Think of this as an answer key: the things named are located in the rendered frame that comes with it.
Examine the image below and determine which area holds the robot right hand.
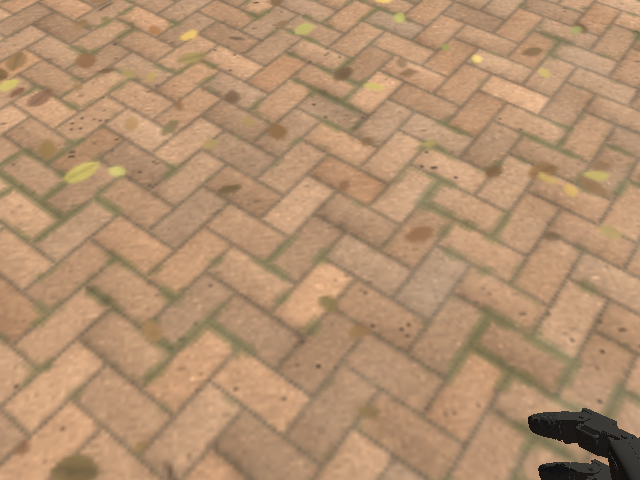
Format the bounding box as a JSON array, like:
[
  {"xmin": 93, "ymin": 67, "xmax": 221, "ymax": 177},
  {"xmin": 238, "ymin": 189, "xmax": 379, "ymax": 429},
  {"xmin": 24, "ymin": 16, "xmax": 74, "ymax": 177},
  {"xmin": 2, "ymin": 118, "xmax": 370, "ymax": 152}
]
[{"xmin": 528, "ymin": 408, "xmax": 640, "ymax": 480}]

